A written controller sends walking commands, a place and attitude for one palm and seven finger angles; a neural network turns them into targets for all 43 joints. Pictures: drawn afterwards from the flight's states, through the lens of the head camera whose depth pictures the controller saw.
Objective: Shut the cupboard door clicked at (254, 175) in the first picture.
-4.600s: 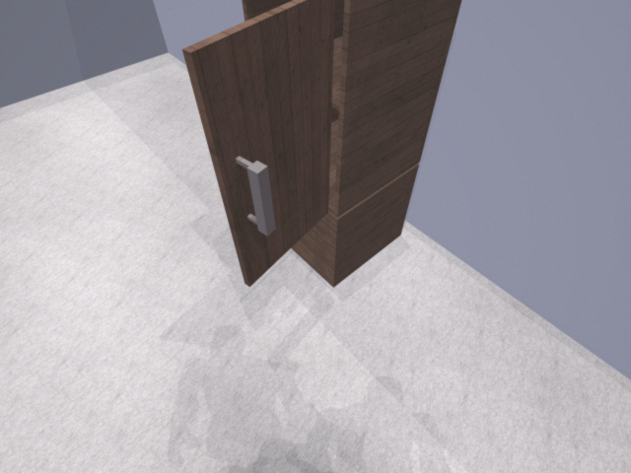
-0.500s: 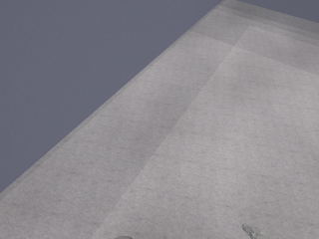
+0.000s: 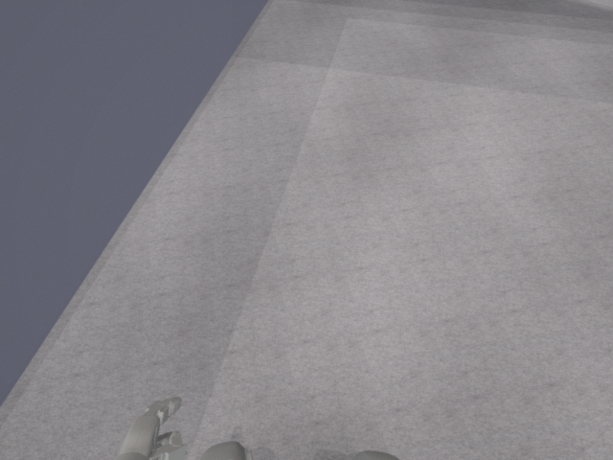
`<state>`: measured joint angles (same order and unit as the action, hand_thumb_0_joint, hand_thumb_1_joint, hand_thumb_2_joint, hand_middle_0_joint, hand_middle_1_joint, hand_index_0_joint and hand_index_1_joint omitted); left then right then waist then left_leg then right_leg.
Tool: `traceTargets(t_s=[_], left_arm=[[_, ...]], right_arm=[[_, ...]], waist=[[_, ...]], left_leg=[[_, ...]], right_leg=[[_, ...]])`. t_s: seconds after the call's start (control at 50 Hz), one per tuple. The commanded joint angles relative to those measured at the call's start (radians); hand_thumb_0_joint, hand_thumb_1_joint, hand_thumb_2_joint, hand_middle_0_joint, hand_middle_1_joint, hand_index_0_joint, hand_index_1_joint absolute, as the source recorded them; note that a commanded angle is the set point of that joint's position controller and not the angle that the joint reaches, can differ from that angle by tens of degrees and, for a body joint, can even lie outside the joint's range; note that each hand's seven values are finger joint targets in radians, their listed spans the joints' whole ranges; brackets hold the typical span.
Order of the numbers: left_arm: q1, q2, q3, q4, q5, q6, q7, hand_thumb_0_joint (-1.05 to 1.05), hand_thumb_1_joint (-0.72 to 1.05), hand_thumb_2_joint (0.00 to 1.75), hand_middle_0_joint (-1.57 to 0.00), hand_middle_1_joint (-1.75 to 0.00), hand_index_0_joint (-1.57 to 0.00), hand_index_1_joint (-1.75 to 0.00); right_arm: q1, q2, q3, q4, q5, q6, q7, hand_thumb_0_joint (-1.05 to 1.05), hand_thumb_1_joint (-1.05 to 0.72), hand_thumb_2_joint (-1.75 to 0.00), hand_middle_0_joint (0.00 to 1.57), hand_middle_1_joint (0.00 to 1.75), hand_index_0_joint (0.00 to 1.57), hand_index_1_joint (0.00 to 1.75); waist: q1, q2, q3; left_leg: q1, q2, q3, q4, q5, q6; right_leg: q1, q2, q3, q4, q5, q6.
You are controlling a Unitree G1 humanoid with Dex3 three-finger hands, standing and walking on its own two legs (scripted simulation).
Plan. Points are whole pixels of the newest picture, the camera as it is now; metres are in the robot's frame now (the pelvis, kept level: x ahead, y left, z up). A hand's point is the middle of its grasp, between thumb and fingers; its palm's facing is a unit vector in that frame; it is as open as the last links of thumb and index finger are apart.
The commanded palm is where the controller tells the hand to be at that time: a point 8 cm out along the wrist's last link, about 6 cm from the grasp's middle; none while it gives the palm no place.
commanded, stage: walk around to get in front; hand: left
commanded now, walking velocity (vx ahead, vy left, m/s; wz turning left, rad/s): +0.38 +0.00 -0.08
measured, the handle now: out of the picture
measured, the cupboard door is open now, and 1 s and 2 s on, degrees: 100 100 100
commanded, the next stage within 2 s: walk to a spot facing it in 0.16 s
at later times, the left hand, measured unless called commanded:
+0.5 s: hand (198, 370) +0.27 +0.18 -0.16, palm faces +0.06 -0.98 -0.19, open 7.4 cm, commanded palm none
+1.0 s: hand (183, 355) +0.30 +0.21 -0.17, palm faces +0.37 -0.89 -0.25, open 7.4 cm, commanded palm none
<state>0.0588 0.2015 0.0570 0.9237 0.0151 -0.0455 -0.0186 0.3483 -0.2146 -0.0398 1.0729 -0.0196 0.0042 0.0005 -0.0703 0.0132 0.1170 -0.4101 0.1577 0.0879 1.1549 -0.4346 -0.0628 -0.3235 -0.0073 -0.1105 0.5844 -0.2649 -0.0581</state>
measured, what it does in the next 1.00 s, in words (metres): walks ahead, turning left: left foot, then right foot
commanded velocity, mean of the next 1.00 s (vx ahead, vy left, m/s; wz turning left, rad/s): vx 0.08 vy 0.00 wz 0.44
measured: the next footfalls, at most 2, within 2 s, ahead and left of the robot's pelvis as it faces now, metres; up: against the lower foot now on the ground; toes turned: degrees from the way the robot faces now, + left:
left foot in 0.26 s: +0.26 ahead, +0.13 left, +0.00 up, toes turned +6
right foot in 0.54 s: +0.31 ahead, -0.14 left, +0.00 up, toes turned -1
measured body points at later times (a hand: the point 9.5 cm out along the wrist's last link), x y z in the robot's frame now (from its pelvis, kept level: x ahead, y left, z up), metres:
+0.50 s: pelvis +0.21 -0.01 +0.00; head +0.24 -0.01 +0.45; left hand +0.27 +0.23 -0.15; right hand +0.24 -0.24 -0.15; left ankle +0.22 +0.13 -0.73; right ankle +0.23 -0.13 -0.71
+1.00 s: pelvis +0.29 -0.02 +0.00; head +0.34 +0.02 +0.45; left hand +0.28 +0.26 -0.15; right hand +0.50 -0.23 -0.12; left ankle +0.29 +0.09 -0.73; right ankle +0.30 -0.17 -0.66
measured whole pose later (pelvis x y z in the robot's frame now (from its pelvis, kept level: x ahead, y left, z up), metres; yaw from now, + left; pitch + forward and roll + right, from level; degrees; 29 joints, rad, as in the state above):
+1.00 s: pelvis +0.29 -0.02 +0.00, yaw +20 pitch +2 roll -1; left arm 0.15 0.27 0.08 0.93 0.02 0.06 0.01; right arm 0.12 -0.24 -0.05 0.88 -0.03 0.01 0.01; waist 0.00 -0.04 0.09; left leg -0.37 0.03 0.07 0.59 -0.26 0.02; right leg -0.48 -0.08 -0.04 1.10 -0.48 0.08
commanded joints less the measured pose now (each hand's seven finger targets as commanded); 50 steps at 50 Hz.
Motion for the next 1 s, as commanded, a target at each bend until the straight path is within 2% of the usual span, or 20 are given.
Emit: traceTargets(t_s=[0.0,0.14,0.2,0.22,0.24,0.26,0.3,0.38,0.48,0.52,0.54,0.58,0.64,0.72,0.78,0.8,0.82,0.84,0.92,0.98], left_arm=[[0.122,0.141,0.03,0.014,0.006,-0.017,0.015,0.0,0.9,0.9,-0.2,-0.3,-0.2,-0.3],[0.205,0.142,0.033,0.086,0.002,-0.034,0.007,0.0,0.9,0.9,-0.2,-0.3,-0.2,-0.3],[0.201,0.141,0.03,0.095,-0.002,-0.03,0.011,0.0,0.9,0.9,-0.2,-0.3,-0.2,-0.3],[0.203,0.11,0.026,0.084,-0.004,-0.028,0.009,0.0,0.9,0.9,-0.2,-0.3,-0.2,-0.3],[0.243,0.056,0.014,0.066,-0.01,-0.029,0.006,0.0,0.9,0.9,-0.2,-0.3,-0.2,-0.3],[0.191,0.063,0.002,0.037,-0.004,-0.037,0.008,0.0,0.9,0.9,-0.2,-0.3,-0.2,-0.3],[0.12,0.065,0.005,0.029,0.001,-0.027,0.014,0.0,0.9,0.9,-0.2,-0.3,-0.2,-0.3],[0.175,0.018,-0.009,0.062,0.002,0.006,0.007,0.0,0.9,0.9,-0.2,-0.3,-0.2,-0.3],[0.265,0.083,0.019,0.069,0.004,0.015,0.017,0.0,0.9,0.9,-0.2,-0.3,-0.2,-0.3],[0.309,0.241,0.053,0.056,0.017,0.014,0.03,0.0,0.9,0.9,-0.2,-0.3,-0.2,-0.3],[0.302,0.248,0.049,0.041,0.015,0.017,0.033,0.0,0.9,0.9,-0.2,-0.3,-0.2,-0.3],[0.207,0.177,0.041,0.021,0.012,0.022,0.047,0.0,0.9,0.9,-0.2,-0.3,-0.2,-0.3],[0.18,0.147,0.034,0.006,0.017,0.018,0.047,0.0,0.9,0.9,-0.2,-0.3,-0.2,-0.3],[0.188,0.192,0.041,0.0,0.015,0.019,0.046,0.0,0.9,0.9,-0.2,-0.3,-0.2,-0.3],[0.15,0.2,0.042,-0.026,0.003,0.026,0.039,0.0,0.9,0.9,-0.2,-0.3,-0.2,-0.3],[0.145,0.17,0.04,-0.056,-0.003,0.032,0.035,0.0,0.9,0.9,-0.2,-0.3,-0.2,-0.3],[0.103,0.107,0.018,-0.108,-0.01,0.038,0.032,0.0,0.9,0.9,-0.2,-0.3,-0.2,-0.3],[0.061,0.141,0.019,-0.137,0.004,0.054,0.039,0.0,0.9,0.9,-0.2,-0.3,-0.2,-0.3],[0.074,0.122,0.028,-0.093,0.005,0.069,0.028,0.0,0.9,0.9,-0.2,-0.3,-0.2,-0.3],[0.086,0.117,0.025,-0.098,0.003,0.073,0.023,0.0,0.9,0.9,-0.2,-0.3,-0.2,-0.3]], right_arm=[[0.018,-0.031,-0.015,-0.087,-0.009,-0.026,0.006,0.0,-0.9,-0.9,0.2,0.3,0.2,0.3],[-0.152,-0.027,-0.02,-0.143,-0.009,-0.052,0.027,0.0,-0.9,-0.9,0.2,0.3,0.2,0.3],[-0.067,-0.067,-0.029,-0.109,-0.011,-0.067,0.017,0.0,-0.9,-0.9,0.2,0.3,0.2,0.3],[0.043,-0.12,-0.041,-0.073,-0.019,-0.075,0.008,0.0,-0.9,-0.9,0.2,0.3,0.2,0.3],[0.175,-0.222,-0.062,-0.046,-0.036,-0.079,-0.004,0.0,-0.9,-0.9,0.2,0.3,0.2,0.3],[0.224,-0.239,-0.058,-0.04,-0.027,-0.063,-0.012,0.0,-0.9,-0.9,0.2,0.3,0.2,0.3],[0.099,-0.172,-0.039,-0.065,-0.018,-0.059,-0.022,0.0,-0.9,-0.9,0.2,0.3,0.2,0.3],[-0.054,-0.122,-0.017,-0.084,-0.011,-0.066,-0.029,0.0,-0.9,-0.9,0.2,0.3,0.2,0.3],[-0.151,-0.147,-0.041,-0.116,0.006,-0.021,-0.018,0.0,-0.9,-0.9,0.2,0.3,0.2,0.3],[-0.163,-0.065,-0.032,-0.156,0.009,-0.006,-0.002,0.0,-0.9,-0.9,0.2,0.3,0.2,0.3],[-0.183,-0.074,-0.04,-0.166,0.007,0.003,0.001,0.0,-0.9,-0.9,0.2,0.3,0.2,0.3],[-0.187,-0.07,-0.044,-0.149,0.007,0.015,0.003,0.0,-0.9,-0.9,0.2,0.3,0.2,0.3],[-0.19,-0.026,-0.029,-0.15,0.006,0.022,0.016,0.0,-0.9,-0.9,0.2,0.3,0.2,0.3],[-0.211,-0.022,-0.019,-0.181,0.008,0.019,0.027,0.0,-0.9,-0.9,0.2,0.3,0.2,0.3],[-0.131,-0.091,-0.034,-0.187,0.0,0.017,0.028,0.0,-0.9,-0.9,0.2,0.3,0.2,0.3],[-0.054,-0.184,-0.057,-0.183,-0.009,0.009,0.024,0.0,-0.9,-0.9,0.2,0.3,0.2,0.3],[0.022,-0.3,-0.084,-0.182,-0.011,0.007,0.014,0.0,-0.9,-0.9,0.2,0.3,0.2,0.3],[0.048,-0.321,-0.085,-0.171,-0.006,0.015,0.006,0.0,-0.9,-0.9,0.2,0.3,0.2,0.3],[-0.157,-0.229,-0.062,-0.233,-0.009,0.006,-0.013,0.0,-0.9,-0.9,0.2,0.3,0.2,0.3],[-0.18,-0.238,-0.065,-0.243,-0.009,0.007,-0.01,0.0,-0.9,-0.9,0.2,0.3,0.2,0.3]], waist=[[0.036,-0.149,-0.125],[0.071,-0.108,-0.056],[0.011,-0.04,-0.077],[-0.03,0.048,-0.138],[-0.059,0.223,-0.246],[-0.074,0.216,-0.25],[-0.02,0.175,-0.144],[0.067,0.13,-0.152],[0.122,0.033,-0.157],[0.151,-0.323,-0.176],[0.164,-0.277,-0.173],[0.114,-0.262,-0.115],[0.095,-0.204,-0.115],[0.102,-0.203,-0.147],[0.04,-0.141,-0.201],[-0.004,0.055,-0.264],[-0.046,0.337,-0.279],[-0.047,0.145,-0.289],[0.041,0.147,-0.18],[0.048,0.13,-0.187]], left_leg=[[-0.076,0.01,-0.011,-0.175,0.123,-0.004],[-0.031,-0.043,0.019,-0.511,0.243,0.012],[0.187,-0.08,0.042,-0.65,0.274,0.036],[0.377,-0.009,-0.074,-0.704,0.272,0.086],[0.582,0.234,-0.376,-0.751,0.334,0.207],[0.553,0.342,-0.543,-0.841,0.422,0.297],[0.355,0.292,-0.46,-0.853,0.519,0.293],[0.186,0.12,-0.161,-0.809,0.752,0.199],[-0.006,0.011,-0.159,-0.692,0.355,0.12],[-0.167,-0.163,0.016,-0.339,-0.137,0.015],[-0.153,-0.137,-0.036,-0.146,-0.199,0.019],[-0.201,-0.074,-0.064,-0.009,-0.111,0.011],[-0.14,-0.082,-0.004,-0.182,-0.058,-0.005],[-0.056,-0.121,0.07,-0.433,0.036,0.004],[0.186,-0.128,0.064,-0.655,0.271,0.031],[0.369,0.019,-0.129,-0.71,0.534,0.103],[0.453,0.296,-0.492,-0.765,0.94,0.282],[0.421,0.342,-0.501,-0.759,0.787,0.336],[0.231,0.141,-0.313,-0.79,0.568,0.222],[0.228,0.1,-0.271,-0.781,0.552,0.21]], right_leg=[[0.094,-0.232,0.197,-0.358,0.145,-0.135],[0.16,-0.233,0.224,-0.37,0.072,-0.121],[0.118,-0.187,0.174,-0.206,0.202,-0.08],[0.006,-0.119,0.122,0.009,0.242,-0.038],[-0.189,-0.002,0.013,0.318,0.005,0.017],[-0.263,0.037,0.056,0.551,-0.322,0.023],[-0.331,-0.053,0.119,0.684,-0.245,0.046],[-0.063,-0.067,0.06,0.281,-0.17,0.088],[0.226,-0.047,0.028,-0.091,0.102,0.103],[0.294,-0.446,0.388,-0.312,0.171,-0.043],[0.228,-0.49,0.406,-0.325,0.163,-0.107],[0.205,-0.435,0.278,-0.286,0.291,-0.099],[0.219,-0.359,0.063,-0.213,0.532,-0.055],[0.29,-0.349,-0.014,-0.125,0.664,-0.028],[0.176,-0.319,-0.079,0.049,0.559,0.04],[-0.004,-0.248,-0.106,0.234,0.288,0.097],[-0.245,-0.106,-0.072,0.488,-0.411,0.159],[-0.273,-0.099,0.07,0.61,-0.421,0.138],[-0.257,-0.099,0.115,0.58,-0.19,0.145],[-0.175,-0.068,0.091,0.401,-0.185,0.142]])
